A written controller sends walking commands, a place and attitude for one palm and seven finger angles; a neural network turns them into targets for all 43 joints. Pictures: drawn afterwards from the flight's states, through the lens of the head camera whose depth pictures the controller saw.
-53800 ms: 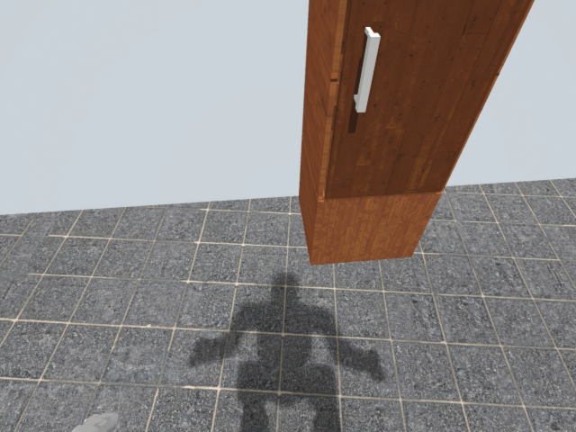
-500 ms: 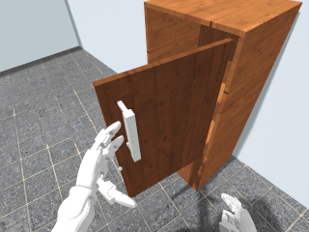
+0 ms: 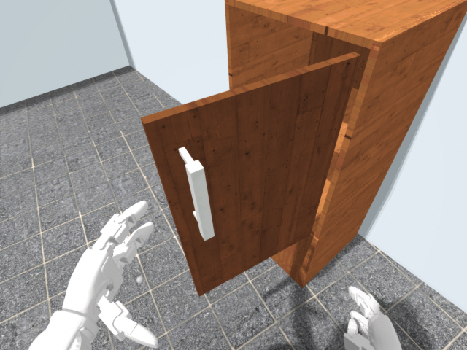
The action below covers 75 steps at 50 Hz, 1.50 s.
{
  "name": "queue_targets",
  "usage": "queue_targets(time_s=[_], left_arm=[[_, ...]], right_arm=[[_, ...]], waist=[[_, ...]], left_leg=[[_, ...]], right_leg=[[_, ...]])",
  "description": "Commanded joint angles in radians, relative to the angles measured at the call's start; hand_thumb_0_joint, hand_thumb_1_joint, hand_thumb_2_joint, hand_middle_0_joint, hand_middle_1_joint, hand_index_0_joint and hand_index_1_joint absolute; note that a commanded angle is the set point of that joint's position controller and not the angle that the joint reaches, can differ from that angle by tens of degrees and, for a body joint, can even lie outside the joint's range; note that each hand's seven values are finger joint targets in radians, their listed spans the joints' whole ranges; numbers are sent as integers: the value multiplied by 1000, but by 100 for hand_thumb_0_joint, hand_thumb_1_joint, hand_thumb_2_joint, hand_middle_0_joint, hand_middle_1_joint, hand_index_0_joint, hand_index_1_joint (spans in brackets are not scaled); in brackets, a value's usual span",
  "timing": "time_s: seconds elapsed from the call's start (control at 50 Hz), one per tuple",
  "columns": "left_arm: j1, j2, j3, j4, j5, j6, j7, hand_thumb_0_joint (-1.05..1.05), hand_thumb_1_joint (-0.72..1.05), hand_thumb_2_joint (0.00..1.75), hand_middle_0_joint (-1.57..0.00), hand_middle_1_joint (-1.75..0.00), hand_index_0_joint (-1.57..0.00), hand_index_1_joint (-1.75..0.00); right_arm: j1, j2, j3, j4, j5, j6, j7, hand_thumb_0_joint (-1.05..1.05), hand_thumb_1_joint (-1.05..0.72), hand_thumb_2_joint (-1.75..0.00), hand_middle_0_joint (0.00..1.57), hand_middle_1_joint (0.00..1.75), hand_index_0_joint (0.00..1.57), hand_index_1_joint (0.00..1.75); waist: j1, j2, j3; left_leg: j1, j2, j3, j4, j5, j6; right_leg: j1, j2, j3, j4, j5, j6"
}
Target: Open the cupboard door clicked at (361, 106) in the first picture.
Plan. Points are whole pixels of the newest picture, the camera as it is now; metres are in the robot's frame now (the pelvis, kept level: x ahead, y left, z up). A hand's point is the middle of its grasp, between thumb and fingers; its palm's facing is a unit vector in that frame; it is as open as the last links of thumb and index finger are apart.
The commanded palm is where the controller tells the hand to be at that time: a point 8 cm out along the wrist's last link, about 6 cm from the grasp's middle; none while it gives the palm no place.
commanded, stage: draw the hand back to the body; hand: left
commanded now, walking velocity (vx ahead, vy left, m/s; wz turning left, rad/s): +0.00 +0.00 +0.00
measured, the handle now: (196, 196) +0.34 +0.10 +0.11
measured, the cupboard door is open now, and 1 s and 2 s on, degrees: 79 79 79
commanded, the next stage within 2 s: step back with the hand held close in 1.64 s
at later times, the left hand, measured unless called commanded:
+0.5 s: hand (103, 277) +0.18 +0.19 +0.13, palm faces -0.06 -0.99 -0.08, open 16.3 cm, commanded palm +0.16 +0.25 +0.14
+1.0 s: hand (55, 248) +0.21 +0.26 +0.15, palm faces +0.33 -0.87 -0.38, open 12.3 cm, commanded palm +0.16 +0.31 +0.17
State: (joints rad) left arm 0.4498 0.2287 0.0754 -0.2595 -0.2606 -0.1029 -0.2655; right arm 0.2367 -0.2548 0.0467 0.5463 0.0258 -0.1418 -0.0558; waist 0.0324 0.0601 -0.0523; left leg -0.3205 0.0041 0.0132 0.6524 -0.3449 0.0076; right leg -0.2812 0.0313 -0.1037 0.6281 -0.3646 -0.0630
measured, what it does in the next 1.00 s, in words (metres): stands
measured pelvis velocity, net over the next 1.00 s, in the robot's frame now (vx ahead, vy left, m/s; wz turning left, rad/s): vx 0.02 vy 0.04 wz -0.02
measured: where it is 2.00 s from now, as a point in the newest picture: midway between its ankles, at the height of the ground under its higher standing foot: outside the picture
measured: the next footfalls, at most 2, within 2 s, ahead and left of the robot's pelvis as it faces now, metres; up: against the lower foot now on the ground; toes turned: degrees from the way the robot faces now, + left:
none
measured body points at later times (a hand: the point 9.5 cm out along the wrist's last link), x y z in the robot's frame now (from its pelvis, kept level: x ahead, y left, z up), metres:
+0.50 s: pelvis -0.01 +0.02 +0.00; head -0.03 +0.00 +0.45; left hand +0.18 +0.25 +0.13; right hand +0.18 -0.20 -0.06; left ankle +0.00 +0.12 -0.72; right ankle -0.02 -0.07 -0.72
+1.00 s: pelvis +0.02 +0.04 +0.02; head +0.00 +0.02 +0.47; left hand +0.19 +0.31 +0.17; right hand +0.19 -0.18 -0.07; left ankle +0.00 +0.12 -0.72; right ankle -0.02 -0.07 -0.72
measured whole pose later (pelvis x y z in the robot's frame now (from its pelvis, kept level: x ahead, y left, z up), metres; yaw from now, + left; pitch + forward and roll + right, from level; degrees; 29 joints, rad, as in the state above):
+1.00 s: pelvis +0.02 +0.04 +0.02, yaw -1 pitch -3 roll -1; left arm 0.50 0.32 0.20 -0.41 -0.05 -0.06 0.11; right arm 0.20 -0.22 0.05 0.65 -0.01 -0.11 -0.06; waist 0.07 0.06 0.02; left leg -0.10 -0.03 0.05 0.43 -0.27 0.05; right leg -0.07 0.01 -0.06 0.39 -0.26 -0.01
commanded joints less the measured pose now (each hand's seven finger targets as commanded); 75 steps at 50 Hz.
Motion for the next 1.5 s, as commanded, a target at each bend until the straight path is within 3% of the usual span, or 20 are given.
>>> queue_targets(time_s=[0.0,0.04,0.08,0.22,0.34,0.4,0.54,0.56,0.58,0.6,0.62,0.66,0.74,0.78,0.96,1.02,1.16,1.24,1.3,1.48], left_arm=[[-195,69,20,-275,-19,-94,8,0,-50,30,-15,-30,-15,-30],[-168,65,15,-248,-18,-98,13,0,-50,30,-15,-30,-15,-30],[-164,144,90,-225,-9,-97,30,0,-50,30,-15,-30,-15,-30],[-112,108,81,-251,-8,-37,40,0,-50,30,-15,-30,-15,-30],[-115,143,134,-274,-31,0,17,0,-50,30,-15,-30,-15,-30],[-151,155,144,-304,-38,12,4,0,-50,30,-15,-30,-15,-30],[-172,186,187,-296,-56,39,-34,0,-32,37,-16,-30,-16,-30],[-198,270,204,-413,92,-5,146,0,-29,39,-16,-30,-16,-30],[-112,218,187,-349,114,-2,226,0,-26,40,-16,-30,-16,-30],[-62,154,142,-331,122,6,253,0,-22,42,-16,-30,-16,-30],[-37,141,130,-322,140,9,277,0,-18,43,-16,-30,-16,-30],[-55,162,136,-368,169,-8,320,0,-12,47,-16,-30,-16,-30],[-42,203,169,-411,203,-28,373,0,2,52,-17,-30,-17,-30],[-42,231,193,-395,212,-29,388,0,9,55,-17,-30,-17,-30],[-26,225,232,-359,217,-32,397,0,41,69,-18,-30,-18,-30],[-12,248,270,-342,212,-32,397,0,51,74,-19,-30,-19,-30],[-12,298,347,-373,206,-30,399,0,76,84,-19,-30,-19,-30],[-33,307,372,-349,199,-24,400,0,90,90,-20,-30,-20,-30],[-34,268,332,-304,197,-17,394,0,90,90,-20,-30,-20,-30],[-69,322,361,-365,202,-31,400,0,90,90,-20,-30,-20,-30]], right_arm=[[-132,-88,-35,-175,8,-99,-10,0,-90,-90,20,30,20,30],[-122,-89,-34,-170,8,-113,-11,0,-90,-90,20,30,20,30],[-116,-97,-38,-150,7,-118,-15,0,-90,-90,20,30,20,30],[-145,-84,-30,-166,15,-122,-13,0,-90,-90,20,30,20,30],[-149,-93,-29,-158,17,-131,-18,0,-90,-90,20,30,20,30],[-155,-98,-26,-154,18,-137,-20,0,-90,-90,20,30,20,30],[-160,-104,-22,-135,23,-155,-26,0,-90,-90,20,30,20,30],[-177,-80,-29,-133,-3,-140,-37,0,-90,-90,20,30,20,30],[-165,-76,-26,-113,-13,-134,-40,0,-90,-90,20,30,20,30],[-168,-76,-25,-121,-18,-124,-36,0,-90,-90,20,30,20,30],[-164,-73,-26,-113,-15,-107,-33,0,-90,-90,20,30,20,30],[-160,-76,-28,-108,-21,-90,-26,0,-90,-90,20,30,20,30],[-161,-77,-34,-99,-30,-74,-22,0,-90,-90,20,30,20,30],[-167,-81,-38,-87,-33,-65,-23,0,-90,-90,20,30,20,30],[-172,-84,-50,-68,-29,-26,-11,0,-90,-90,20,30,20,30],[-174,-84,-55,-69,-29,-12,-9,0,-90,-90,20,30,20,30],[-164,-83,-63,-68,-26,7,0,0,-90,-90,20,30,20,30],[-166,-84,-67,-64,-24,18,-1,0,-90,-90,20,30,20,30],[-173,-88,-67,-64,-23,25,0,0,-90,-90,20,30,20,30],[-181,-89,-68,-67,-24,21,-7,0,-90,-90,20,30,20,30]], waist=[[-18,-39,-80],[-18,-60,-71],[-7,-94,-69],[17,-26,-73],[14,-85,-48],[14,-28,-49],[13,-15,-38],[41,-29,13],[25,-64,73],[19,-89,85],[18,-53,91],[18,22,40],[25,34,-20],[26,-6,-12],[29,4,3],[37,-30,-3],[42,28,-59],[37,13,-34],[30,-18,15],[38,22,-37]], left_leg=[[40,-17,-40,-50,178,27],[31,-15,-47,-52,159,26],[17,-11,-48,-52,150,25],[57,-8,-44,-105,164,24],[70,-5,-51,-121,174,28],[86,-6,-51,-128,175,26],[115,-4,-66,-152,181,23],[103,5,-61,-183,144,24],[103,7,-58,-191,100,17],[99,8,-62,-201,88,17],[113,14,-57,-212,90,19],[154,16,-55,-238,118,16],[197,22,-52,-270,206,14],[208,26,-54,-276,242,14],[261,42,-53,-293,412,-1],[261,41,-45,-293,439,0],[303,47,-37,-265,604,-13],[302,48,-30,-268,584,-7],[287,44,-27,-278,529,2],[293,29,-18,-274,460,11]], right_leg=[[-4,-43,124,-130,244,54],[-20,-38,116,-132,207,53],[-7,-42,129,-143,174,50],[16,-29,82,-132,195,43],[21,-20,72,-154,205,46],[26,-22,69,-160,198,43],[34,-15,56,-178,199,41],[52,-29,101,-236,155,35],[27,-36,107,-282,91,34],[30,-41,103,-283,73,36],[36,-41,104,-285,75,35],[82,-42,99,-279,115,31],[154,-39,91,-272,192,28],[167,-35,93,-284,218,27],[195,-32,90,-285,310,31],[214,-31,90,-287,344,33],[239,-35,100,-278,445,35],[226,-34,99,-290,445,38],[207,-34,97,-304,420,39],[236,-39,113,-315,419,36]])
